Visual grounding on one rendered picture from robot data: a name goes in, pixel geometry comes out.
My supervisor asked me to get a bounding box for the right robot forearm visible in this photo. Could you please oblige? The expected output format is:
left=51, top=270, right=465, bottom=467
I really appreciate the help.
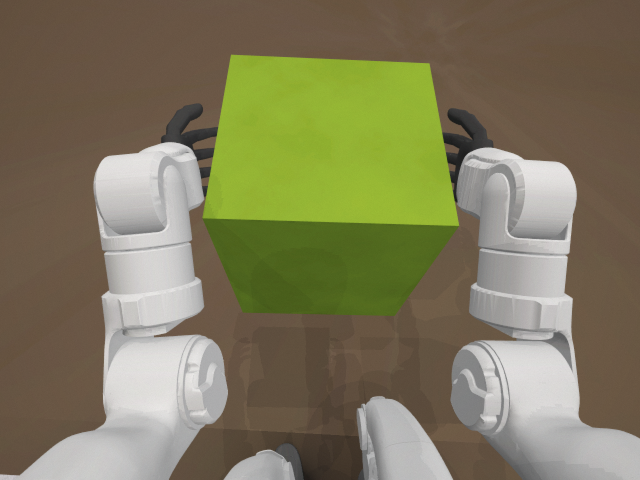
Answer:
left=456, top=148, right=580, bottom=405

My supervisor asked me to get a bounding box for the right robot thigh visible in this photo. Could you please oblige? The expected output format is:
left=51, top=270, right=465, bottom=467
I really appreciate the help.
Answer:
left=357, top=399, right=453, bottom=480

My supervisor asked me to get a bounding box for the left robot upper arm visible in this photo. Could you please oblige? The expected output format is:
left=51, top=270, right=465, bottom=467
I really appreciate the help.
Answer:
left=15, top=335, right=228, bottom=480

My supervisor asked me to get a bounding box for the robot left hand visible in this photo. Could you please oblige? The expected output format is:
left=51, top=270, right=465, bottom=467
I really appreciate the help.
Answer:
left=161, top=103, right=218, bottom=197

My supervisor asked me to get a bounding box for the carton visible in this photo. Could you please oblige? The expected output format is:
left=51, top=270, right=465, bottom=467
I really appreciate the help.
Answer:
left=202, top=55, right=459, bottom=316

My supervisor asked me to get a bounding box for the right robot upper arm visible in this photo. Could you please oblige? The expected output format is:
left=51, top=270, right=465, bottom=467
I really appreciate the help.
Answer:
left=450, top=340, right=640, bottom=480

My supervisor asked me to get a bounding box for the left robot forearm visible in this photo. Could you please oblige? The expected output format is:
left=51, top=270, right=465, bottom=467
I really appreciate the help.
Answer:
left=93, top=142, right=204, bottom=414

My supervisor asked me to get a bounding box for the robot left foot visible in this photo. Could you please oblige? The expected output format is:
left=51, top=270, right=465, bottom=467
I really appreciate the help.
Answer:
left=275, top=443, right=304, bottom=480

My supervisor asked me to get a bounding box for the robot right hand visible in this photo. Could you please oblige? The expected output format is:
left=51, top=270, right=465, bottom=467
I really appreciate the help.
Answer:
left=442, top=108, right=493, bottom=202

